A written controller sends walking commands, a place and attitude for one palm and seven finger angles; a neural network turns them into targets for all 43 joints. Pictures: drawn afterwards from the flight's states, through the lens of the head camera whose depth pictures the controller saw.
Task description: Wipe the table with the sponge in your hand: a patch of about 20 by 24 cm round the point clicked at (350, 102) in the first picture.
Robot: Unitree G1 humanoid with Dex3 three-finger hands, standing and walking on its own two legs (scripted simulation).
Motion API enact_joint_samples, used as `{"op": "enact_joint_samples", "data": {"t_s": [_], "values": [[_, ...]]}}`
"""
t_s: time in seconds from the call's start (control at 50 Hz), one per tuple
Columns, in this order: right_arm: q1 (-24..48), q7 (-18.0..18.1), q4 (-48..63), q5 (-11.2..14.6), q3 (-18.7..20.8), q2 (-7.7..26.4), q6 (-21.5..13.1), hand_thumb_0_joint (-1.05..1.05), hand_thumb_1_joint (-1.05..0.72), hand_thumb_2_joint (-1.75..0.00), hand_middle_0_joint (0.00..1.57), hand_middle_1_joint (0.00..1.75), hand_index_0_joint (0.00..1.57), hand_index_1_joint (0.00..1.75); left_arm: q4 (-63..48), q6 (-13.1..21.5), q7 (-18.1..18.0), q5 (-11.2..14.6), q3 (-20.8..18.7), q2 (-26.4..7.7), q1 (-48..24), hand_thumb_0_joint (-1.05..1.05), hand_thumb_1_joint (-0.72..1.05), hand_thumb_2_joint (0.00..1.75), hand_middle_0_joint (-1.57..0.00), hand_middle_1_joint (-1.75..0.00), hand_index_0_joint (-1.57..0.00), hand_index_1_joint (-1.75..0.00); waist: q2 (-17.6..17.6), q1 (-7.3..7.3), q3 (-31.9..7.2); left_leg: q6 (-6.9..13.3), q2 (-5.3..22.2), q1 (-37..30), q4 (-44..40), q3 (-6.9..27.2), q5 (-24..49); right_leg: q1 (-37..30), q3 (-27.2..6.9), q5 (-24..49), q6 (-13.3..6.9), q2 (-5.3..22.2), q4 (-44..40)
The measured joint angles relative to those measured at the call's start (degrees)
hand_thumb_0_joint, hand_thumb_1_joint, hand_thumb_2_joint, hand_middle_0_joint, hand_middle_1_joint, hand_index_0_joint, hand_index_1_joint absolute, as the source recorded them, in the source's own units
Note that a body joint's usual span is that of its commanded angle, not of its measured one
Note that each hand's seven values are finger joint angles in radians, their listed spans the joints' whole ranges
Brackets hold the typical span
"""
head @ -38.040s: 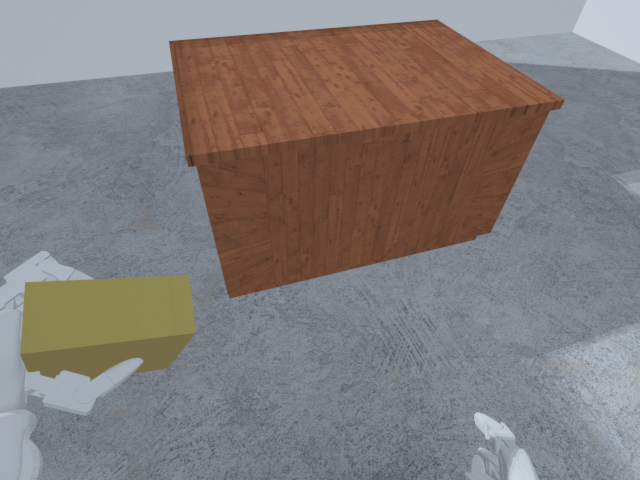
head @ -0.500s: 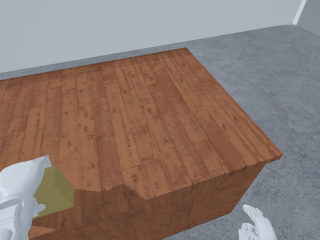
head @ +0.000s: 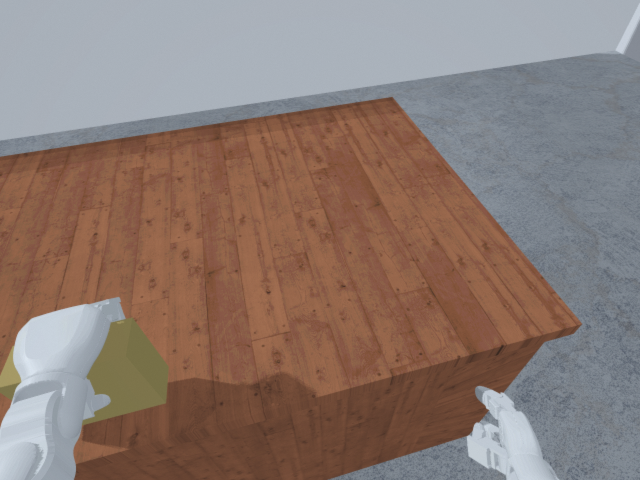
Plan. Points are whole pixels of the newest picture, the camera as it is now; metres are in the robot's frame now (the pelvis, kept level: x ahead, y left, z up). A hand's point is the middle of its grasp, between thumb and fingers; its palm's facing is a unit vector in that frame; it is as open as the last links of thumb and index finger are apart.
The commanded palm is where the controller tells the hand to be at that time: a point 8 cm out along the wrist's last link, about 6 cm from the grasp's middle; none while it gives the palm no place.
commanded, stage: lift the sponge slowly off the table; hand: left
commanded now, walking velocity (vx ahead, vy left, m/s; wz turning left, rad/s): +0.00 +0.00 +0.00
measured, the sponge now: (101, 383) +0.20 +0.33 -0.01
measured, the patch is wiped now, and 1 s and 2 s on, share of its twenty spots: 1.00 1.00 1.00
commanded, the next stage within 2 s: bring the sponge back beside the body in 1.18 s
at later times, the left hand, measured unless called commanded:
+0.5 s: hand (71, 343) +0.21 +0.34 +0.08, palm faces -0.03 -0.04 -1.00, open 9.5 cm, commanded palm +0.18 +0.33 +0.14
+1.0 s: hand (45, 331) +0.20 +0.34 +0.11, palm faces +0.03 -0.04 -1.00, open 9.5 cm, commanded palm +0.17 +0.34 +0.17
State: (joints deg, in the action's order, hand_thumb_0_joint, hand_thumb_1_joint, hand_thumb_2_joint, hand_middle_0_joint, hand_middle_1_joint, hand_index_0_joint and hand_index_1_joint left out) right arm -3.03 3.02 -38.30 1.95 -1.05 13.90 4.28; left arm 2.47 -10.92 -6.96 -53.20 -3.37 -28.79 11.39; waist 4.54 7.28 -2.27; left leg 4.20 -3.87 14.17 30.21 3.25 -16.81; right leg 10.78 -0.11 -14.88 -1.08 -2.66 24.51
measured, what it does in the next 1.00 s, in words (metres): stands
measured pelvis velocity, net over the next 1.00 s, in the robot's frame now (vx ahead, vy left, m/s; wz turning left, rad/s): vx -0.02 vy -0.01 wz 0.01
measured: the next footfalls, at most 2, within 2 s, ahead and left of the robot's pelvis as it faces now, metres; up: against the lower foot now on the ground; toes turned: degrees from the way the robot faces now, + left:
none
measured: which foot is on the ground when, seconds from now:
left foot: down 0.00-1.00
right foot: down 0.00-1.00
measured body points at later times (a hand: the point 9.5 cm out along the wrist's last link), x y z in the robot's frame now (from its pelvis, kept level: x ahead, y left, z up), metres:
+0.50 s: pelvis -0.01 -0.02 +0.00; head -0.01 -0.04 +0.45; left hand +0.20 +0.33 +0.13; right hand +0.22 -0.24 -0.09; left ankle -0.01 +0.07 -0.74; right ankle -0.02 -0.12 -0.74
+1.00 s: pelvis -0.02 -0.01 +0.01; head -0.03 -0.04 +0.45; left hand +0.20 +0.34 +0.17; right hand +0.22 -0.22 -0.08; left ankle -0.01 +0.07 -0.74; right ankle -0.02 -0.12 -0.74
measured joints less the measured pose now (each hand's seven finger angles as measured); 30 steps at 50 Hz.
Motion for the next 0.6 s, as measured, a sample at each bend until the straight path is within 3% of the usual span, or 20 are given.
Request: {"op": "enact_joint_samples", "data": {"t_s": [0.18,0.42,0.6], "values": [[0.1,0.3,-0.3,0.4,-0.3,0.9,0.5,0.01,-0.9,-0.9,0.2,0.3,0.21,0.3,0.0,-2.0,2.7,1.7,-1.6,-1.9,-1.2,-0.01,-0.49,1.1,-0.77,-1.37,-0.8,-1.4,0.4,-0.54,0.8,-0.4,0.2,-2.1,-1.9,0.2,1.0,-1.9,0.1,0.8,-0.2,-0.1,-1.6],[-0.7,1.1,-0.8,0.3,-0.3,1.5,0.1,0.01,-0.9,-0.9,0.2,0.3,0.2,0.3,-0.5,0.8,4.7,2.1,-2.1,-3.4,-2.2,-0.01,-0.49,1.1,-0.77,-1.37,-0.8,-1.4,0.5,-0.49,1.8,-1.0,0.6,-3.6,-3.0,0.5,1.7,-3.3,0.2,1.5,-0.8,-0.5,-2.4],[-0.3,1.3,-1.2,0.7,-0.6,1.6,0.0,0.01,-0.9,-0.9,0.2,0.3,0.21,0.3,1.5,-0.1,6.5,3.5,-4.5,-5.7,-4.7,-0.01,-0.49,1.1,-0.77,-1.37,-0.8,-1.4,0.7,-0.95,2.2,-1.3,0.9,-4.0,-3.5,0.6,2.3,-3.9,0.3,2.2,-1.1,-0.8,-3.1]]}}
